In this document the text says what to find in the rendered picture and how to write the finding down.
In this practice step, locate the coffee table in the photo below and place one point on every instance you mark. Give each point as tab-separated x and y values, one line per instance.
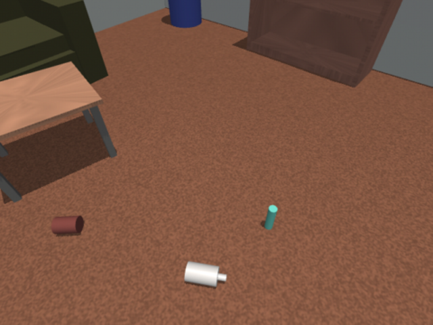
38	98

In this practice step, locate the bookshelf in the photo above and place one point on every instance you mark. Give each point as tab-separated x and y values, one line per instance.
339	39

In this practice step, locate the sofa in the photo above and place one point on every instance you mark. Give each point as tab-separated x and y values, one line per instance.
39	34

